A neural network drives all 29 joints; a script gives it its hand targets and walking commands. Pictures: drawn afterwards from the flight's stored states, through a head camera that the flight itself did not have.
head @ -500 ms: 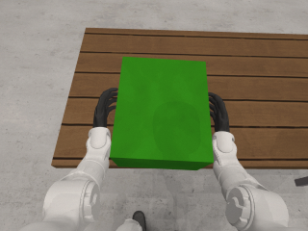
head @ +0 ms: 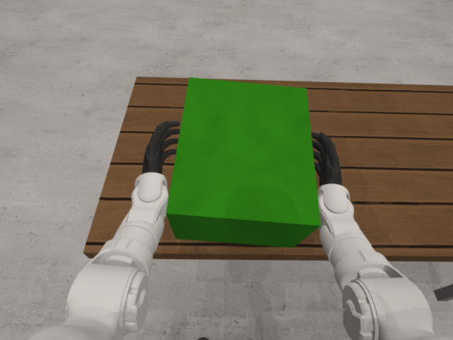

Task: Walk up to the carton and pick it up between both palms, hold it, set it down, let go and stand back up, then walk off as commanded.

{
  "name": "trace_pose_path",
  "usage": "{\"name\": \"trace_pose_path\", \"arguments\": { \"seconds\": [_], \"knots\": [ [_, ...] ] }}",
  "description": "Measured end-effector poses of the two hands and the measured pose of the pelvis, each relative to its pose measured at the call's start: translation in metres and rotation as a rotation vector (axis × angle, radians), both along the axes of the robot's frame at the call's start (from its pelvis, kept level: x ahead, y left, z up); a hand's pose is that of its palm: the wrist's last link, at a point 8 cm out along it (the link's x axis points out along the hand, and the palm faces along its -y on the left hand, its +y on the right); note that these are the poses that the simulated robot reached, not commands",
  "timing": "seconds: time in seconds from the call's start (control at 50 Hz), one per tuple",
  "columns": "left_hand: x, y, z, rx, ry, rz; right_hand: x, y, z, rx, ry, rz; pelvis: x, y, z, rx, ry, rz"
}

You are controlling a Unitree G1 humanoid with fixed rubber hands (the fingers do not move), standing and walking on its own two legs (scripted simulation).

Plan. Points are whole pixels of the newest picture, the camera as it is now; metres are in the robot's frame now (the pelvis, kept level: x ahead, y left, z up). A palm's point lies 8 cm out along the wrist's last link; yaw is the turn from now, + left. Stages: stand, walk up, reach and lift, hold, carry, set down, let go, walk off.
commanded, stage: reach and lift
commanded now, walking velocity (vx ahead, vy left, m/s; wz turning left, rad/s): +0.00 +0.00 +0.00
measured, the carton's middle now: (241, 163) +0.44 +0.00 +0.04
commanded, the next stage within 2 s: none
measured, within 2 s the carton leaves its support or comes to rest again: neither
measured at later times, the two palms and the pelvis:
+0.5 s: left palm (142, 134) +0.38 +0.16 +0.17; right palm (355, 156) +0.38 -0.16 +0.14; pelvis +0.00 -0.02 +0.02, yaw +1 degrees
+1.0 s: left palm (127, 129) +0.37 +0.17 +0.19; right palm (354, 148) +0.38 -0.15 +0.17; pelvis -0.01 -0.02 +0.02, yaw +1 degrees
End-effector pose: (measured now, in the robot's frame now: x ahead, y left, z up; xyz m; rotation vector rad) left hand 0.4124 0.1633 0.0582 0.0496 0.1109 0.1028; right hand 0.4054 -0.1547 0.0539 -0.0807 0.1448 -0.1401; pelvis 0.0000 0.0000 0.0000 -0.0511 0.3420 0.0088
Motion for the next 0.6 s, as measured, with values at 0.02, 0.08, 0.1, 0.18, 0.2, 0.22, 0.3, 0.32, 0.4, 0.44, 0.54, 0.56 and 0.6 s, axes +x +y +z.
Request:
{"name": "trace_pose_path", "arguments": {
  "seconds": [0.02, 0.08, 0.1, 0.18, 0.2, 0.22, 0.3, 0.32, 0.4, 0.44, 0.54, 0.56, 0.6],
  "knots": [
    [0.000, -0.001, 0.006, 0.003, 0.001, 0.001, 0.000, -0.001, 0.005, 0.004, 0.001, 0.000, 0.000, -0.001, 0.001, 0.001, -0.012, 0.001],
    [-0.001, -0.003, 0.026, 0.011, 0.001, 0.004, 0.000, -0.003, 0.023, 0.016, 0.002, 0.000, 0.000, -0.003, 0.004, 0.005, -0.053, 0.003],
    [-0.002, -0.003, 0.033, 0.013, 0.001, 0.006, -0.001, -0.003, 0.029, 0.019, 0.002, 0.000, 0.001, -0.004, 0.005, 0.007, -0.068, 0.004],
    [-0.006, -0.006, 0.057, 0.012, 0.010, 0.012, -0.003, -0.006, 0.051, 0.024, 0.013, 0.005, 0.003, -0.009, 0.009, 0.014, -0.137, 0.008],
    [-0.007, -0.006, 0.062, 0.007, 0.016, 0.013, -0.004, -0.006, 0.056, 0.022, 0.020, 0.006, 0.003, -0.010, 0.011, 0.017, -0.158, 0.009],
    [-0.009, -0.006, 0.066, 0.004, 0.022, 0.013, -0.006, -0.007, 0.060, 0.020, 0.026, 0.008, 0.003, -0.012, 0.012, 0.019, -0.178, 0.010],
    [-0.015, -0.007, 0.082, 0.004, 0.038, 0.012, -0.011, -0.007, 0.074, -0.004, 0.043, 0.020, 0.002, -0.017, 0.015, 0.028, -0.242, 0.013],
    [-0.017, -0.007, 0.085, 0.005, 0.040, 0.012, -0.012, -0.008, 0.077, -0.007, 0.045, 0.022, 0.002, -0.019, 0.016, 0.030, -0.252, 0.013],
    [-0.022, -0.007, 0.099, 0.005, 0.041, 0.010, -0.017, -0.008, 0.086, 0.002, 0.046, 0.023, 0.000, -0.022, 0.017, 0.035, -0.286, 0.014],
    [-0.024, -0.007, 0.104, 0.003, 0.044, 0.010, -0.019, -0.008, 0.088, 0.016, 0.049, 0.021, -0.002, -0.023, 0.018, 0.036, -0.301, 0.015],
    [-0.029, -0.005, 0.114, -0.004, 0.050, 0.011, -0.024, -0.006, 0.091, 0.052, 0.054, 0.020, -0.005, -0.024, 0.019, 0.039, -0.332, 0.016],
    [-0.030, -0.004, 0.116, -0.004, 0.049, 0.011, -0.025, -0.005, 0.093, 0.056, 0.052, 0.021, -0.005, -0.024, 0.019, 0.039, -0.336, 0.016],
    [-0.032, -0.003, 0.120, -0.005, 0.043, 0.013, -0.025, -0.004, 0.096, 0.062, 0.045, 0.022, -0.006, -0.024, 0.019, 0.040, -0.342, 0.016]
  ]
}}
